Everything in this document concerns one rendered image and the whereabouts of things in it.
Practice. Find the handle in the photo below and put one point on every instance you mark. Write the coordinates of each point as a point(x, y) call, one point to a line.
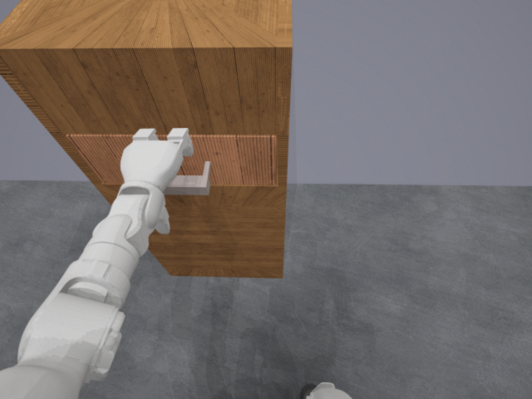
point(190, 184)

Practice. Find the cabinet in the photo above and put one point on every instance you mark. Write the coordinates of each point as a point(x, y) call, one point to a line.
point(216, 67)

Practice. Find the drawer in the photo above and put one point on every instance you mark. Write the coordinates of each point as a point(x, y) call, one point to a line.
point(234, 159)

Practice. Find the robot left hand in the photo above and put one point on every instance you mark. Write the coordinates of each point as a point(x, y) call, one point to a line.
point(156, 162)

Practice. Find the robot left forearm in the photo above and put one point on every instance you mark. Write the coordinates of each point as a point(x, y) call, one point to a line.
point(104, 270)

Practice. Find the right robot shin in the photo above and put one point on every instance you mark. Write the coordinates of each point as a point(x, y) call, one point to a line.
point(324, 385)

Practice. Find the robot left upper arm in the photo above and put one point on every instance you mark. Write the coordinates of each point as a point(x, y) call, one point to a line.
point(74, 342)

